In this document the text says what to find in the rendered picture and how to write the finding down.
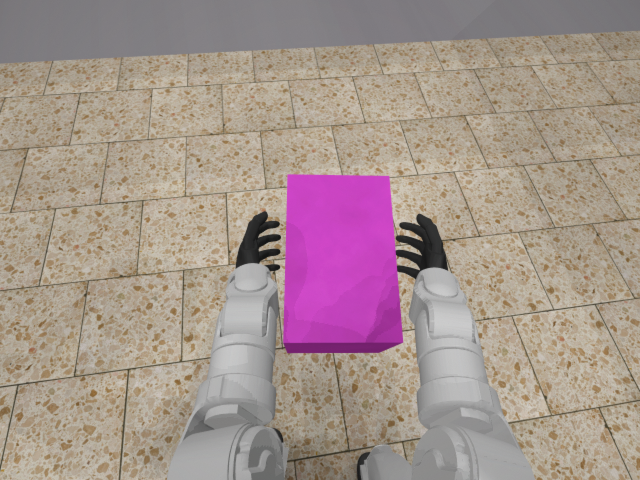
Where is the robot right shin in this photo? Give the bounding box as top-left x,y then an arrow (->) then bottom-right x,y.
366,444 -> 393,461

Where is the robot left shin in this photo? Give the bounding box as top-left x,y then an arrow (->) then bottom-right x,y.
267,427 -> 282,443

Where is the robot right forearm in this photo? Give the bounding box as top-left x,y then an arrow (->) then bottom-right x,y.
409,268 -> 524,455

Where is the carton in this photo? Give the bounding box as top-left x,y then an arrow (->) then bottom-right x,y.
283,174 -> 403,353

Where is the robot shin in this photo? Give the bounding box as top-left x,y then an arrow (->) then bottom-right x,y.
366,444 -> 393,461
267,427 -> 282,443

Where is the robot left forearm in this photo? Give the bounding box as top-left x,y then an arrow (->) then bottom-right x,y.
167,263 -> 279,479

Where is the robot left hand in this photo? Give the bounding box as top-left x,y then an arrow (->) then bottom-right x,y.
236,211 -> 281,271

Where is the robot left upper arm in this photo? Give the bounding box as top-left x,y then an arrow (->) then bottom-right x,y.
167,422 -> 285,480

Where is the robot right hand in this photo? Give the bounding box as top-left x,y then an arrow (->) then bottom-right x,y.
396,214 -> 448,280

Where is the robot right upper arm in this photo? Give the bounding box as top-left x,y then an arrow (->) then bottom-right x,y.
411,423 -> 535,480

